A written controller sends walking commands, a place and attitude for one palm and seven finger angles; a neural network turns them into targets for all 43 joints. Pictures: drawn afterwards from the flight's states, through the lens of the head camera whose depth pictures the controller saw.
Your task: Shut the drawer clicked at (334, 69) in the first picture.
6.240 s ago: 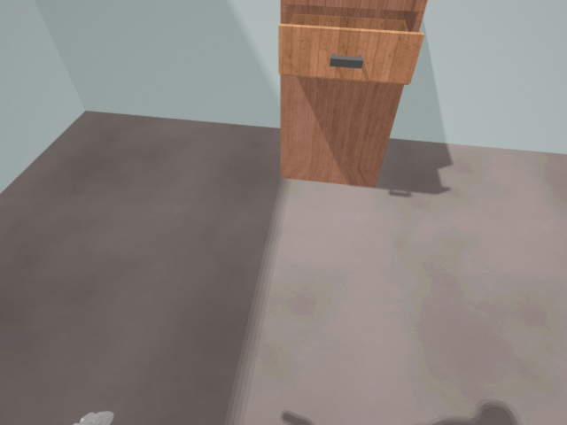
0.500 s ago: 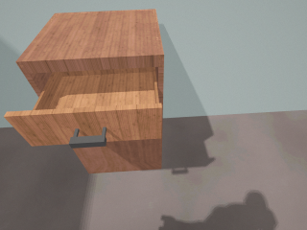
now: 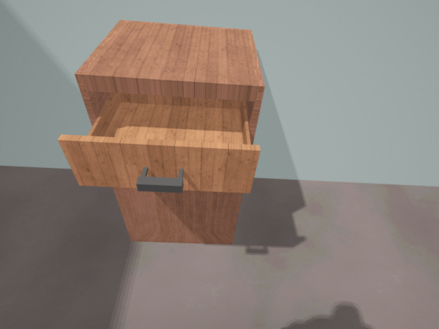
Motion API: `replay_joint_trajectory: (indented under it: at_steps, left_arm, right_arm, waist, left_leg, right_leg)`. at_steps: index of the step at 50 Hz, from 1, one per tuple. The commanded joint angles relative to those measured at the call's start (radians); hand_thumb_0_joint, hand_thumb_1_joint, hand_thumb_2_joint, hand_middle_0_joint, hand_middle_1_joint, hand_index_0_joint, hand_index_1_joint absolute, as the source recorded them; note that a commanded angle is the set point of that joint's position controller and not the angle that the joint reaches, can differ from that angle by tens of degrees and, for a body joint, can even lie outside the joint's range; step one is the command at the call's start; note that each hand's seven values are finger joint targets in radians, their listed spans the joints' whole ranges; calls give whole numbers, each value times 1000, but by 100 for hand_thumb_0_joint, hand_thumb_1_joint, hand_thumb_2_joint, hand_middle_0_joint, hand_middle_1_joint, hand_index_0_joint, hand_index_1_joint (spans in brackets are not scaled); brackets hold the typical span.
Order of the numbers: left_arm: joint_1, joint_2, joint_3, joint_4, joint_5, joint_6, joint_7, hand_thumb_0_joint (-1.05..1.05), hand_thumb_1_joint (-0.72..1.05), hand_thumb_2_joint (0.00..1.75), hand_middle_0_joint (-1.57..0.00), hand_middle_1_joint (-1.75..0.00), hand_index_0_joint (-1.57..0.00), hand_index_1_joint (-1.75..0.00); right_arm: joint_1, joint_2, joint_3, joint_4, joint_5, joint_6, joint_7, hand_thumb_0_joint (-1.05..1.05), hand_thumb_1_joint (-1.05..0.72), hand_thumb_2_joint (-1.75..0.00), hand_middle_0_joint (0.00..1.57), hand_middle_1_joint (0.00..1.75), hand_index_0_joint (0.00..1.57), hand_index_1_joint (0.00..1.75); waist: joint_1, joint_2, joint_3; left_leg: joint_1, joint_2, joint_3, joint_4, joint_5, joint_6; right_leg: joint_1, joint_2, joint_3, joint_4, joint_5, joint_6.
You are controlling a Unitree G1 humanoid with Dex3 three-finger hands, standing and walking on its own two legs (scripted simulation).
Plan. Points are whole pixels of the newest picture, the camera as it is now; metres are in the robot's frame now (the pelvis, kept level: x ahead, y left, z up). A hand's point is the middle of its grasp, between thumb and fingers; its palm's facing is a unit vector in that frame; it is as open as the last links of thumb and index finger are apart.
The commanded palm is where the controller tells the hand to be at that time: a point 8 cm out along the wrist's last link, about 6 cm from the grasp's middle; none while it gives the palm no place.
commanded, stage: come to a stop and stand still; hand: left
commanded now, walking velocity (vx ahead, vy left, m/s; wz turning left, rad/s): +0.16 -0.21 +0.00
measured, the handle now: (161, 178) +0.45 +0.17 -0.01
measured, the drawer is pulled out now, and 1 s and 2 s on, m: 0.21 0.21 0.21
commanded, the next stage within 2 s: look again from close up in 0.84 s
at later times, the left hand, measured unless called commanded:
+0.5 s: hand out of the picture +0.00 +0.10 -0.17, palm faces +0.01 -0.98 -0.21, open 7.2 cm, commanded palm none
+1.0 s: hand out of the picture -0.01 +0.07 -0.18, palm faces +0.03 -0.98 -0.19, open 7.4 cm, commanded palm none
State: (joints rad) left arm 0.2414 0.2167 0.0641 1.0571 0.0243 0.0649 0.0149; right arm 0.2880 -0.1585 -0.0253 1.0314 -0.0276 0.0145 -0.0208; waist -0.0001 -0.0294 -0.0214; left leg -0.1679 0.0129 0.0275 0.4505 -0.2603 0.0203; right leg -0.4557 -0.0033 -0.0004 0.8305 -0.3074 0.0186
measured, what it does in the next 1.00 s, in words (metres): steps on the spot: right foot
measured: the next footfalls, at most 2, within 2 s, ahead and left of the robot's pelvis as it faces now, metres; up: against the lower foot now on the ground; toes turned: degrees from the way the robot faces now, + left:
right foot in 0.34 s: +0.01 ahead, -0.14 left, +0.00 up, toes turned -5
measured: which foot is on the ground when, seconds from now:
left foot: down 0.00-1.00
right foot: up 0.00-0.32, down 0.34-1.00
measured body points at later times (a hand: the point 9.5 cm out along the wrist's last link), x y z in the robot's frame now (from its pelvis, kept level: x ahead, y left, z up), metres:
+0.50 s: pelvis +0.00 -0.06 +0.00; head +0.01 -0.08 +0.45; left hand +0.00 +0.16 -0.16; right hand -0.06 -0.27 -0.17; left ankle +0.00 +0.09 -0.73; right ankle -0.03 -0.14 -0.74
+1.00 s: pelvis +0.01 -0.08 +0.00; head +0.02 -0.09 +0.45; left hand -0.02 +0.13 -0.16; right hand +0.01 -0.30 -0.17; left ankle -0.01 +0.07 -0.73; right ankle -0.03 -0.14 -0.74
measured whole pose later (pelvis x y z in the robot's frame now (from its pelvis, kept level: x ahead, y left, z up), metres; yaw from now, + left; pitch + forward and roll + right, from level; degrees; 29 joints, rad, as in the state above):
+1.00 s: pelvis +0.01 -0.08 +0.00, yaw -2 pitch -1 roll +0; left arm 0.32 0.09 0.00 1.14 0.02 -0.04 0.06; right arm 0.23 -0.16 -0.01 1.12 -0.01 0.01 -0.04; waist 0.01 0.02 0.05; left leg -0.21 0.07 0.04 0.55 -0.29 -0.03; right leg -0.12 0.06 -0.08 0.40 -0.27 -0.07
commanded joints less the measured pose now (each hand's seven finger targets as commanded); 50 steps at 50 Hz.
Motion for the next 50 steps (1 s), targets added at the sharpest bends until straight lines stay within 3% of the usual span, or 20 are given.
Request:
replay_joint_trajectory:
  at_steps: [1,8,10,13,15,16,17,18,19,20,21,23,25,28,30,46,47,48,49,50]
  left_arm:
    - [74,43,10,-21,5,-39,-11,0,90,90,-20,-30,-20,-30]
    - [15,23,-7,-39,1,-41,-13,0,90,90,-20,-30,-20,-30]
    - [12,-8,-18,-32,-3,-44,-14,0,90,90,-20,-30,-20,-30]
    - [68,-31,-28,2,-10,-54,-7,0,90,90,-20,-30,-20,-30]
    - [156,-35,-29,47,-10,-66,0,0,90,90,-20,-30,-20,-30]
    - [165,-1,-27,61,-9,-75,9,0,90,90,-20,-30,-20,-30]
    - [166,43,-24,69,-10,-82,16,0,90,90,-20,-30,-20,-30]
    - [156,75,-18,61,-12,-81,17,0,90,90,-20,-30,-20,-30]
    - [146,70,-13,61,-13,-89,19,0,90,90,-20,-30,-20,-30]
    - [122,32,-24,65,-14,-91,21,0,90,90,-20,-30,-20,-30]
    - [97,10,-31,68,-15,-90,23,0,90,90,-20,-30,-20,-30]
    - [84,2,-34,65,-18,-91,26,0,90,90,-20,-30,-20,-30]
    - [87,-2,-38,70,-21,-90,26,0,90,90,-20,-30,-20,-30]
    - [81,-18,-43,71,-22,-82,27,0,90,90,-20,-30,-20,-30]
    - [96,-7,-41,77,-24,-78,26,0,90,90,-20,-30,-20,-30]
    - [136,1,-40,79,-19,-83,33,0,90,90,-20,-30,-20,-30]
    - [243,30,-35,102,1,-124,73,0,90,90,-20,-30,-20,-30]
    - [248,79,-32,73,0,-131,72,0,90,90,-20,-30,-20,-30]
    - [239,55,-35,47,1,-130,69,0,90,90,-20,-30,-20,-30]
    - [207,44,-42,25,-4,-125,61,0,90,90,-20,-30,-20,-30]
  right_arm:
    - [6,-151,-28,-43,5,-38,-20,0,-90,-90,20,30,20,30]
    - [153,-127,-35,28,2,-44,-34,0,-90,-90,20,30,20,30]
    - [149,-135,-37,40,-1,-40,-31,0,-90,-90,20,30,20,30]
    - [116,-132,-37,59,2,-32,-26,0,-90,-90,20,30,20,30]
    - [100,-110,-33,69,11,-30,-25,0,-90,-90,20,30,20,30]
    - [113,-66,-25,75,20,-33,-22,0,-90,-90,20,30,20,30]
    - [110,-16,-10,71,25,-33,-17,0,-90,-90,20,30,20,30]
    - [91,4,-3,60,18,-22,-12,0,-90,-90,20,30,20,30]
    - [63,-5,-3,57,8,-13,-14,0,-90,-90,20,30,20,30]
    - [64,-16,-4,66,8,-10,-16,0,-90,-90,20,30,20,30]
    - [87,-5,-3,86,11,-11,-18,0,-90,-90,20,30,20,30]
    - [107,8,0,110,15,-12,-20,0,-90,-90,20,30,20,30]
    - [103,5,2,118,16,-12,-25,0,-90,-90,20,30,20,30]
    - [108,-13,3,136,16,-12,-29,0,-90,-90,20,30,20,30]
    - [79,-20,5,135,18,-16,-31,0,-90,-90,20,30,20,30]
    - [35,-42,7,110,17,-10,-33,0,-90,-90,20,30,20,30]
    - [-79,-69,6,36,24,-36,-17,0,-90,-90,20,30,20,30]
    - [-71,-53,13,-27,23,-26,-13,0,-90,-90,20,30,20,30]
    - [-1,-24,8,-24,21,-31,-13,0,-90,-90,20,30,20,30]
    - [19,-32,4,-20,22,-32,-13,0,-90,-90,20,30,20,30]
  waist:
    - [13,129,136]
    - [-54,156,106]
    - [-57,165,74]
    - [-29,200,59]
    - [15,126,38]
    - [12,50,38]
    - [8,-69,67]
    - [8,-137,85]
    - [19,-237,120]
    - [6,-212,152]
    - [-12,-129,140]
    - [-18,-62,94]
    - [-18,-56,94]
    - [-18,-26,122]
    - [-9,68,118]
    - [-4,12,104]
    - [52,-59,119]
    - [9,-70,111]
    - [-13,-115,-15]
    - [-21,-95,-74]
  left_leg:
    - [-46,220,-212,-337,-209,75]
    - [125,290,-245,-277,58,150]
    - [111,279,-222,-255,66,154]
    - [8,245,-198,-207,93,131]
    - [-66,182,-139,-117,52,73]
    - [-147,125,-81,-43,22,24]
    - [-207,51,1,25,-68,-19]
    - [-192,30,31,76,-148,-35]
    - [-188,47,8,133,-153,-31]
    - [-174,59,-6,160,-127,-31]
    - [-157,65,-10,165,-108,-35]
    - [-117,67,2,124,-58,-42]
    - [-56,70,4,62,22,-44]
    - [33,102,-15,-25,195,-34]
    - [38,107,-14,-37,248,-30]
    - [50,98,-3,-71,195,-35]
    - [-117,71,61,214,34,-53]
    - [-180,24,31,236,-107,-34]
    - [-177,26,32,216,-126,-4]
    - [-129,11,28,179,-91,-1]
  right_leg:
    - [-123,3,35,231,34,17]
    - [-118,-56,12,49,-72,20]
    - [-33,-54,-16,-55,-121,13]
    - [146,-24,-51,-229,-97,-1]
    - [313,-24,-62,-454,89,3]
    - [404,-94,27,-512,113,-14]
    - [401,-210,147,-561,106,-61]
    - [319,-285,209,-620,68,-108]
    - [257,-275,228,-643,139,-127]
    - [238,-262,199,-624,248,-143]
    - [261,-246,154,-586,345,-153]
    - [311,-215,90,-524,485,-149]
    - [284,-200,74,-507,488,-129]
    - [200,-137,51,-530,277,-78]
    - [230,-119,43,-514,316,-53]
    - [294,-121,45,-543,370,-33]
    - [317,-204,168,-508,996,72]
    - [422,-249,141,-444,1349,56]
    - [506,-248,104,-371,1393,6]
    - [522,-212,59,-336,1300,-58]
